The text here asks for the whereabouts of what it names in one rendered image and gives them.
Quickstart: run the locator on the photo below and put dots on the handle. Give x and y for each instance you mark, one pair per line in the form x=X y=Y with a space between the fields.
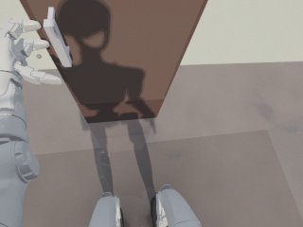
x=56 y=39

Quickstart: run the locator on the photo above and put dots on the cupboard door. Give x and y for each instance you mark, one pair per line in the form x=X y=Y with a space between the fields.
x=120 y=50

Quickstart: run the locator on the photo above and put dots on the left robot upper arm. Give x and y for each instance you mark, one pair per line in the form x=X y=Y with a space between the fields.
x=18 y=166

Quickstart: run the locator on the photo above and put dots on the left robot shin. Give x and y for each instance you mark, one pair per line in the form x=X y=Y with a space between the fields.
x=107 y=194

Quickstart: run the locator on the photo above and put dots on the left robot forearm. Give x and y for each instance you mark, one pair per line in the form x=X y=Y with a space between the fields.
x=13 y=115

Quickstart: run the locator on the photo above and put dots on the robot right thigh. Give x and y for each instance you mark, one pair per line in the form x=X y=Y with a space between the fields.
x=178 y=213

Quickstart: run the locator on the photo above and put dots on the left robot hand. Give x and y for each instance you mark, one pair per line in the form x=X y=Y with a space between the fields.
x=11 y=53

